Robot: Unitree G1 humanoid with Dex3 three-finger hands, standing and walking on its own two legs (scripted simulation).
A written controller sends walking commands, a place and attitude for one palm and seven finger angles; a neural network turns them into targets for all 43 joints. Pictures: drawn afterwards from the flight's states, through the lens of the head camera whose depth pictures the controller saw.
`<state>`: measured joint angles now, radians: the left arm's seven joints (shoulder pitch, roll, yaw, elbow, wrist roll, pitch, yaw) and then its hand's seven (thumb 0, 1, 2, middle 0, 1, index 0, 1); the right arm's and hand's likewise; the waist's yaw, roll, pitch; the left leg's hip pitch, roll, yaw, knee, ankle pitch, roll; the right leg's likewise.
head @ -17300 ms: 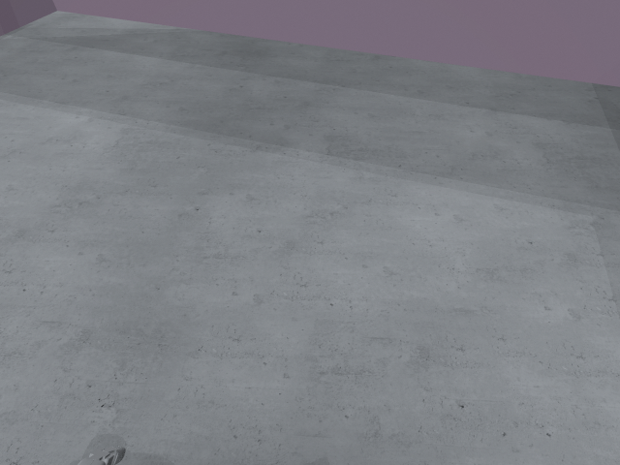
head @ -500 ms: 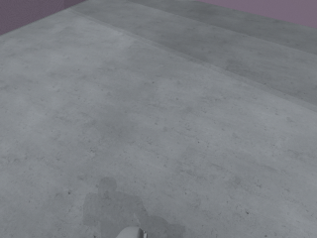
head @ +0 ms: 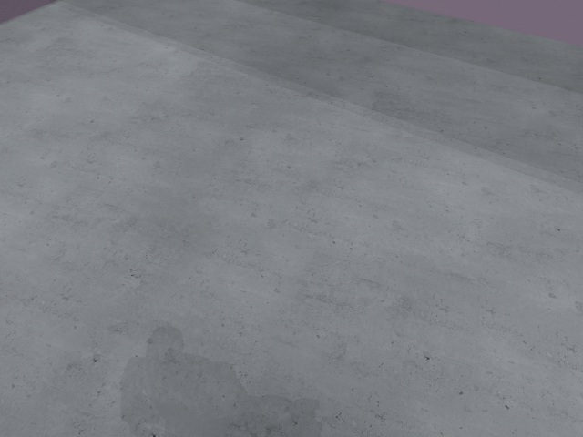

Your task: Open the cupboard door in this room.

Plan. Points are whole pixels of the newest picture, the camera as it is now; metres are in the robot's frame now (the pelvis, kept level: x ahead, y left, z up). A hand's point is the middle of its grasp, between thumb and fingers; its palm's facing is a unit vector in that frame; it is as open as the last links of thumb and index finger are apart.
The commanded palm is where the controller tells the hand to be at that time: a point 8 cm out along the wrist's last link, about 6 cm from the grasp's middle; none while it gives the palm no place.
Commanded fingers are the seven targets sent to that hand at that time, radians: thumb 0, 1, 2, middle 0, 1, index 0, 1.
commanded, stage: turn or walk to find it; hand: left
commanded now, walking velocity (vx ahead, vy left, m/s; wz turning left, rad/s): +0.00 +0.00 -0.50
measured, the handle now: out of the picture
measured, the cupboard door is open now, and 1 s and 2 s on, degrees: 0 0 0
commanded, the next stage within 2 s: none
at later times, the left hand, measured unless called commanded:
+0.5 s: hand out of the picture +0.12 +0.23 -0.16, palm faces -0.18 -0.96 -0.22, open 7.4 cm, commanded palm none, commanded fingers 0.00 0.90 0.90 -0.20 -0.30 -0.20 -0.30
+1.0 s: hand (232, 417) +0.16 +0.12 -0.13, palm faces -0.46 -0.85 -0.25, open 7.4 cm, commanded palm none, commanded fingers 0.00 0.90 0.90 -0.20 -0.30 -0.20 -0.30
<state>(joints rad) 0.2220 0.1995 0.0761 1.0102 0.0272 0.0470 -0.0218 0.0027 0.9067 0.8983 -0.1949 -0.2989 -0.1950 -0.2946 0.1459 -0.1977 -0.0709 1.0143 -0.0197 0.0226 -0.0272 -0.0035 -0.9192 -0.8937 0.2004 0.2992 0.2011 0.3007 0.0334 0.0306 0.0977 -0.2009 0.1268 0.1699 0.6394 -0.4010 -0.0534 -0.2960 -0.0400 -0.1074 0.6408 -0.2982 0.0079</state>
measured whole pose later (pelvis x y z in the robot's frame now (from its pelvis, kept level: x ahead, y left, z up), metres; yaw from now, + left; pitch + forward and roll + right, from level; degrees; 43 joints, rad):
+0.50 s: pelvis -0.01 +0.04 +0.01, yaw -13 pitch +1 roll -1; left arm 0.15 0.26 0.09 0.94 0.03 0.08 -0.02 0.00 0.90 0.90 -0.20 -0.30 -0.20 -0.29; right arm 0.17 -0.21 -0.03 0.92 -0.02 0.01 -0.03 0.00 -0.91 -0.89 0.20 0.30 0.20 0.30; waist 0.01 -0.04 0.08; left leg -0.24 0.05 0.10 0.55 -0.31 0.02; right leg -0.49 0.03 0.03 1.00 -0.46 0.03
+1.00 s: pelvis -0.02 -0.01 +0.02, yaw -28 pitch +0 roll +1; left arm 0.13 0.18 0.04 0.91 0.02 0.04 -0.01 0.00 0.90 0.90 -0.20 -0.30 -0.20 -0.30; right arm 0.20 -0.26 -0.07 0.96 -0.02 0.06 -0.02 0.00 -0.91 -0.89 0.20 0.30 0.20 0.30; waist -0.03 0.04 0.10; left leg -0.49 0.10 0.03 1.12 -0.41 -0.08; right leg -0.26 0.00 -0.03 0.53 -0.28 -0.04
